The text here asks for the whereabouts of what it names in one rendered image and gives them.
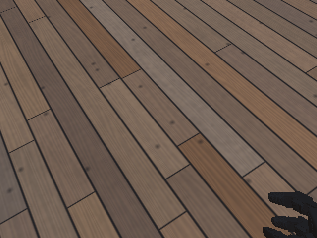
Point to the right robot hand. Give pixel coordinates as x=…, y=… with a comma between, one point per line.
x=300, y=202

